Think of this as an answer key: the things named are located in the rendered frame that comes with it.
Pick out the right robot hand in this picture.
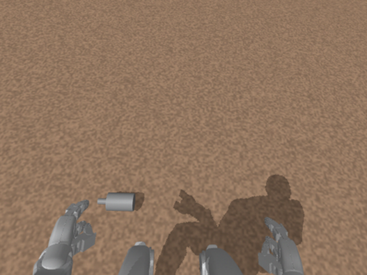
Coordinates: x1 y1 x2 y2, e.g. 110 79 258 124
258 217 304 275

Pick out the left robot arm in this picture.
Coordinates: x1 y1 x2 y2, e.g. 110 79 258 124
33 243 73 275

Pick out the bottle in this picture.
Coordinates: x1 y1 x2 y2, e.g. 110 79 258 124
97 192 135 211

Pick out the left robot hand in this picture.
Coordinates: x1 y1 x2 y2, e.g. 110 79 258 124
48 200 96 256

